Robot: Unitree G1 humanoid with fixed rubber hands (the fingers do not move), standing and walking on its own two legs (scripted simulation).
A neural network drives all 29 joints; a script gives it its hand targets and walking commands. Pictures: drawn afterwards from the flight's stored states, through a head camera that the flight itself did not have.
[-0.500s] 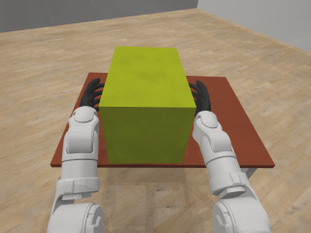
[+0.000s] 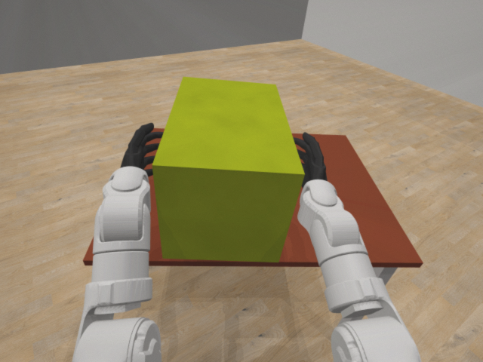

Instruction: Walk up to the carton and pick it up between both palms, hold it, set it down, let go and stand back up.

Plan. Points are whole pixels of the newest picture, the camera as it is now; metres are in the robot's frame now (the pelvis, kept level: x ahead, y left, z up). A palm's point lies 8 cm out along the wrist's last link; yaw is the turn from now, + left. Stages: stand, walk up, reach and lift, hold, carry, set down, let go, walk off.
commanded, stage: hold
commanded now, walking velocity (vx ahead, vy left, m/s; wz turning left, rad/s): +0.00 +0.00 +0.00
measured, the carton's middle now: (226, 160) +0.42 +0.02 +0.15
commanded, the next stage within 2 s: none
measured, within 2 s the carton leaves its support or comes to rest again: neither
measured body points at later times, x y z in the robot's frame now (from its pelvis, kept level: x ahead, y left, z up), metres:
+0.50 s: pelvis +0.02 -0.01 +0.00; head -0.02 +0.01 +0.45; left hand +0.38 +0.15 +0.17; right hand +0.39 -0.14 +0.16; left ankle +0.06 +0.13 -0.74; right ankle +0.03 -0.11 -0.74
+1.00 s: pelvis +0.00 +0.00 +0.00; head -0.07 +0.02 +0.45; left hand +0.35 +0.16 +0.18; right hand +0.36 -0.13 +0.17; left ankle +0.05 +0.13 -0.74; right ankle +0.03 -0.11 -0.74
